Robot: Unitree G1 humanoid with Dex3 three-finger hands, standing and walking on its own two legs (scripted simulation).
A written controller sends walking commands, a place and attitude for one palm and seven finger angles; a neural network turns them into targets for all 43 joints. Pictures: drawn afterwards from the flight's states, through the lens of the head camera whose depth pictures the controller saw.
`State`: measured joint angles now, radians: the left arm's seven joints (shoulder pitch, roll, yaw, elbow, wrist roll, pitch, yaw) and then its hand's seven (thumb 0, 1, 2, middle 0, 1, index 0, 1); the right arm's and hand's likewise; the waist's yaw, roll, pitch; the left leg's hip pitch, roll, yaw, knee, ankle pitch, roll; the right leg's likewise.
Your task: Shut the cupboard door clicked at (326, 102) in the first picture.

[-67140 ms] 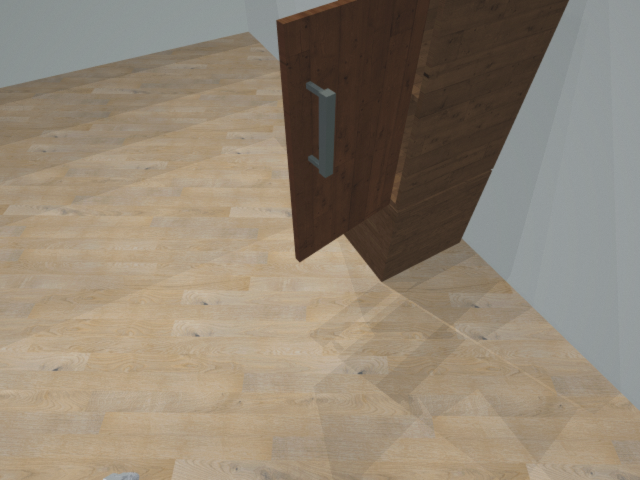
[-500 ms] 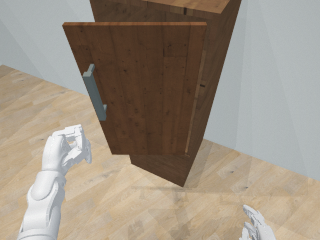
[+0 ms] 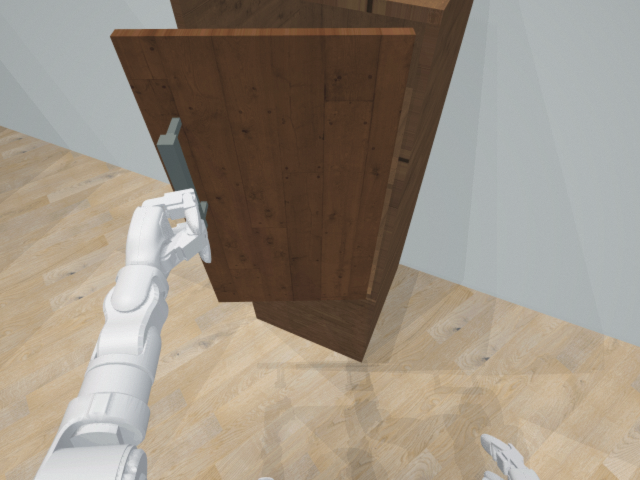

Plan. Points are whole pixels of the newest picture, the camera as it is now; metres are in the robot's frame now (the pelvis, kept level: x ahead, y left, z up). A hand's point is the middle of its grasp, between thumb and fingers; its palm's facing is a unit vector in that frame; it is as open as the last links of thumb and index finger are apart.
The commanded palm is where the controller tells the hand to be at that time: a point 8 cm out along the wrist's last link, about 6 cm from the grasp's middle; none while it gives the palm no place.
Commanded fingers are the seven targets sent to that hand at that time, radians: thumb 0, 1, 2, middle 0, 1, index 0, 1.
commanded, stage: bring the fist close to the handle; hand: left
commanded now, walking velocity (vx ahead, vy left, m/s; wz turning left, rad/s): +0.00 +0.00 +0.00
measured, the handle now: (188, 180) +0.50 +0.20 +0.09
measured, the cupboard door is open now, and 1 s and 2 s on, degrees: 25 21 6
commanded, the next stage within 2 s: push the door shut along its arc in 0.42 s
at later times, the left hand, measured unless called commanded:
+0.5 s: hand (204, 235) +0.39 +0.16 +0.10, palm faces +0.05 -1.00 -0.02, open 3.1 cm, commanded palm +0.36 +0.21 +0.09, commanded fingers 0.00 0.90 0.90 -1.30 -1.50 -1.30 -1.50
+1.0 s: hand (214, 200) +0.44 +0.15 +0.10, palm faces -0.07 -1.00 -0.03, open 3.1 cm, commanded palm +0.43 +0.20 +0.09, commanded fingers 0.00 0.90 0.90 -1.30 -1.50 -1.30 -1.50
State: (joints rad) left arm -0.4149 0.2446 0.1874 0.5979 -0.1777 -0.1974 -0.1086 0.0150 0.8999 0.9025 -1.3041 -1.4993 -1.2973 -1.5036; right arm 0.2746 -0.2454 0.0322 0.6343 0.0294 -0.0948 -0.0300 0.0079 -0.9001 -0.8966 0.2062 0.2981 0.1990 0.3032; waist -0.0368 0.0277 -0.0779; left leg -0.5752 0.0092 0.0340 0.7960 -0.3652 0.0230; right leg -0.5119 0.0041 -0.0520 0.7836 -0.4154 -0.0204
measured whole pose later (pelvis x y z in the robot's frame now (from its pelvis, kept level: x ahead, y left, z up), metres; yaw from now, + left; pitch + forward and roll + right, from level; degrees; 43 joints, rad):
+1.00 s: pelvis -0.02 -0.01 -0.01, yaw +0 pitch +12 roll -1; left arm -0.79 0.38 0.26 1.07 -0.16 -0.34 -0.26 0.02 0.90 0.90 -1.33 -1.50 -1.30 -1.50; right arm 0.37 -0.28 0.01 0.67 0.03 -0.03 -0.03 0.01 -0.90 -0.90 0.21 0.30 0.20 0.30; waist -0.10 0.03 -0.09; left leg -0.71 0.02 0.03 0.85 -0.36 0.02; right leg -0.65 0.02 -0.06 0.84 -0.41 -0.03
